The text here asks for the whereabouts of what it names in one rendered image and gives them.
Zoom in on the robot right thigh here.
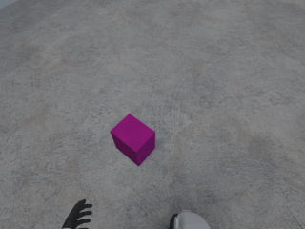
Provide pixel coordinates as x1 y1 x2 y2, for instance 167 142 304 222
173 212 211 229

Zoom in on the robot left hand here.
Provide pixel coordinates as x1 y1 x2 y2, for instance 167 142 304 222
61 199 92 229

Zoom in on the carton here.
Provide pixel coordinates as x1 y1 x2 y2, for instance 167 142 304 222
110 114 155 166

